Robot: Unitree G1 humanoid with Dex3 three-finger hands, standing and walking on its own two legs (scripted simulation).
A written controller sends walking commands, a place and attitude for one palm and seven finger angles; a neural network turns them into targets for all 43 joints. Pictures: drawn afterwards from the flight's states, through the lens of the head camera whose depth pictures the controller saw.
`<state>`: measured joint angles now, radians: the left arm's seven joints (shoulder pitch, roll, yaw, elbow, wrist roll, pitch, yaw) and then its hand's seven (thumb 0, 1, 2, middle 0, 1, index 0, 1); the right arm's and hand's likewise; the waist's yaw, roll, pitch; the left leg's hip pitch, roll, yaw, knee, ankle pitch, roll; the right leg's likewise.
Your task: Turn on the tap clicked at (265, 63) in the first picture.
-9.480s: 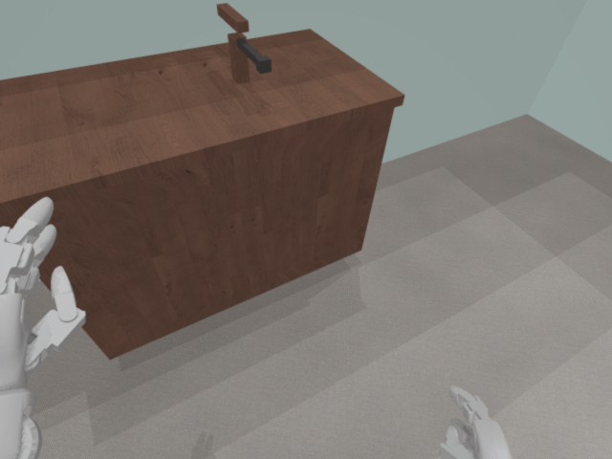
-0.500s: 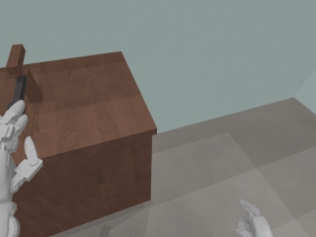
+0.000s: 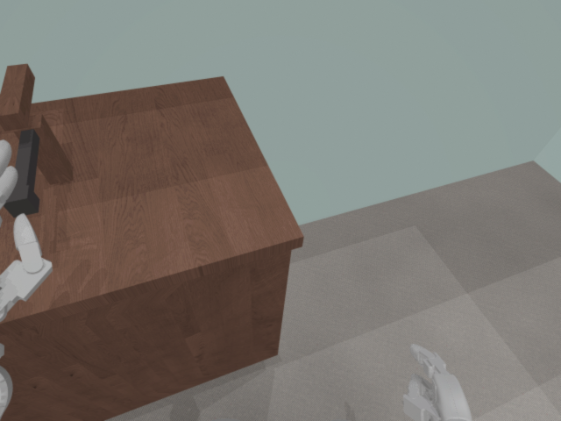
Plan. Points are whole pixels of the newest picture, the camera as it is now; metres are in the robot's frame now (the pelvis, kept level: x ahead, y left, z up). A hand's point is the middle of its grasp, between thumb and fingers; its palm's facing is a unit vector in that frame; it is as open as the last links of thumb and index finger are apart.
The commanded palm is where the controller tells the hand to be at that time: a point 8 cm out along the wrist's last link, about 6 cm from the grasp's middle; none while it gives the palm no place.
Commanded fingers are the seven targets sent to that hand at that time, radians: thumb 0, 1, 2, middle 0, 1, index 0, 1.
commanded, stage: come to a stop and stand still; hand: left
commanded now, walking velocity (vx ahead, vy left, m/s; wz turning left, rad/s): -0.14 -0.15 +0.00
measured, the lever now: (21, 201) +0.33 +0.37 +0.13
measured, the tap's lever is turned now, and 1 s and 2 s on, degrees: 0 0 0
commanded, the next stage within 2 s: look again from close up in 1.08 s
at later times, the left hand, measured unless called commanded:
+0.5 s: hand (63, 224) +0.27 +0.25 +0.18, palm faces +0.37 -0.86 -0.34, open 7.4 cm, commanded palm +0.21 +0.29 +0.20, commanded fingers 0.00 0.90 0.90 -0.20 -0.30 -0.20 -0.30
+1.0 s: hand (5, 253) +0.22 +0.29 +0.19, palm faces +0.42 -0.84 -0.34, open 7.4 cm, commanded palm +0.17 +0.31 +0.20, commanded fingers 0.00 0.90 0.90 -0.20 -0.30 -0.20 -0.30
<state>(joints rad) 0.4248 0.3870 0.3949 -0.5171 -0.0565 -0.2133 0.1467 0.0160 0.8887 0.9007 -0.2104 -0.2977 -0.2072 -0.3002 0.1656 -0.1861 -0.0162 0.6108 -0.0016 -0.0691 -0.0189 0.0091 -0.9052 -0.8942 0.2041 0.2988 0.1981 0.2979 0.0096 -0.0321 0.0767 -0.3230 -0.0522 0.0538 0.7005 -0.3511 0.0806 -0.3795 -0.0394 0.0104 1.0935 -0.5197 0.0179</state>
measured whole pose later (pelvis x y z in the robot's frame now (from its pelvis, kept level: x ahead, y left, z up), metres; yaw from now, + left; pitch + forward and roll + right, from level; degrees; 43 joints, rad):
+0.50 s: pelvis +0.04 +0.02 +0.03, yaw -1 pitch +1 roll -2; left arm 0.47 0.37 0.33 -0.56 -0.07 -0.09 0.16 0.02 0.89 0.90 -0.21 -0.30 -0.21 -0.30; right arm 0.13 -0.21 0.01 0.54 -0.01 -0.04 -0.08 0.01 -0.90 -0.89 0.21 0.30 0.20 0.30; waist 0.00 -0.01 0.03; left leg -0.19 -0.04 0.05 0.45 -0.28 0.06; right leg -0.21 0.05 -0.08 0.37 -0.17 -0.04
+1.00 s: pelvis +0.00 +0.03 +0.02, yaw +0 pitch -3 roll -1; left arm 0.33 0.37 0.37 -0.37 -0.03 -0.27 0.09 0.02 0.89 0.90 -0.21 -0.30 -0.21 -0.30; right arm 0.31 -0.19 0.03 0.59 0.01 -0.16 -0.01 0.01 -0.90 -0.89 0.21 0.30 0.20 0.30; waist 0.04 -0.04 0.04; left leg -0.20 -0.08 0.06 0.50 -0.25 0.10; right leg -0.26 0.02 -0.05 0.48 -0.18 -0.02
